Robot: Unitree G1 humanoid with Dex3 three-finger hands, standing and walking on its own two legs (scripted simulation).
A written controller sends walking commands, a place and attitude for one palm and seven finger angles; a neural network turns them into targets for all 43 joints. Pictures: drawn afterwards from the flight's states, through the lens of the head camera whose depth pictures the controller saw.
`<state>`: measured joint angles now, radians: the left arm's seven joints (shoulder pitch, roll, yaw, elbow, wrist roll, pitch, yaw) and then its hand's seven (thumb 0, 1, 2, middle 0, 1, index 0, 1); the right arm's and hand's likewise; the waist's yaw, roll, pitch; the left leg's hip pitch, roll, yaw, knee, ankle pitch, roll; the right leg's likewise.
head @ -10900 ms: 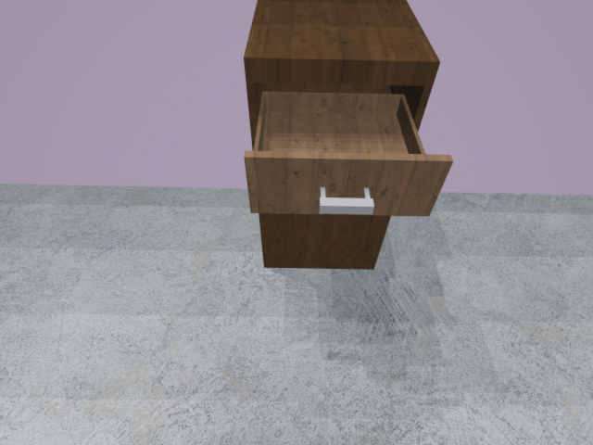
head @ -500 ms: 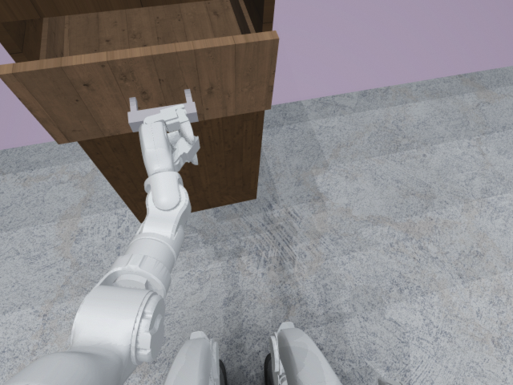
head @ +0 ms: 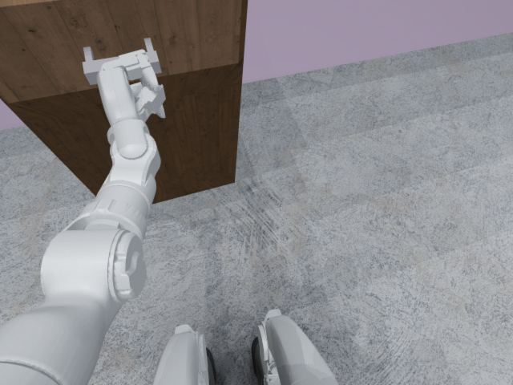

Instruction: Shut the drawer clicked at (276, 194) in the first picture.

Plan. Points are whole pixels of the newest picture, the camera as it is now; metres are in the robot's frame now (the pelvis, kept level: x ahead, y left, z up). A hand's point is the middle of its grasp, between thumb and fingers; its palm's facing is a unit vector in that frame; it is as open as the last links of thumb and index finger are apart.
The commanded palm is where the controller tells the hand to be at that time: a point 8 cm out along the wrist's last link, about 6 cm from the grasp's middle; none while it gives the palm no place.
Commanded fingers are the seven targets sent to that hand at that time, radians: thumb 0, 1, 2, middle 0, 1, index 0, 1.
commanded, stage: push the drawer shut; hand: left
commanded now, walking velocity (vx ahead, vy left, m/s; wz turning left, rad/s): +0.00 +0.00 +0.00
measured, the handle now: (121, 58) +0.62 +0.12 +0.06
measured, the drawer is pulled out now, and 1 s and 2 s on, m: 0.04 0.00 0.00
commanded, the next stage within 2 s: pull the fist back off the drawer in 0.80 s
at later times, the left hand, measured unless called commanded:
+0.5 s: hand (153, 71) +0.59 +0.07 +0.06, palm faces +0.17 -0.99 -0.03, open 3.2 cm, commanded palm +0.59 +0.11 +0.06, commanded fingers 0.00 0.90 0.90 -1.40 -1.60 -1.40 -1.60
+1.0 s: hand (155, 69) +0.59 +0.07 +0.06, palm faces +0.17 -0.98 -0.04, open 3.3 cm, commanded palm +0.61 +0.10 +0.06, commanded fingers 0.00 0.90 0.90 -1.40 -1.60 -1.40 -1.60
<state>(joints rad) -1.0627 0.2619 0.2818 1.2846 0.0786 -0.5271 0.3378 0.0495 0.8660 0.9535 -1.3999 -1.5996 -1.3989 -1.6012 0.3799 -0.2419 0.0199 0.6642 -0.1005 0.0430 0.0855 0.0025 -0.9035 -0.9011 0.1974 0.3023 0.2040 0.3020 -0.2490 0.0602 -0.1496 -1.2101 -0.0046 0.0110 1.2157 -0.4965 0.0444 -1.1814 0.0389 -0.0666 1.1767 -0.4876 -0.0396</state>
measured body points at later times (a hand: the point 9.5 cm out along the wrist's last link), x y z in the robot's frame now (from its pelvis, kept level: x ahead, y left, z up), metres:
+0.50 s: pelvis +0.00 +0.01 -0.01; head +0.18 +0.02 +0.41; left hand +0.57 +0.12 +0.06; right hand -0.05 -0.23 -0.11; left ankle +0.03 +0.09 -0.63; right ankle +0.03 -0.10 -0.63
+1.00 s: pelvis -0.03 +0.01 -0.02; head +0.16 +0.02 +0.39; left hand +0.58 +0.12 +0.06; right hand -0.10 -0.23 -0.12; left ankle +0.03 +0.09 -0.63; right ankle +0.03 -0.10 -0.63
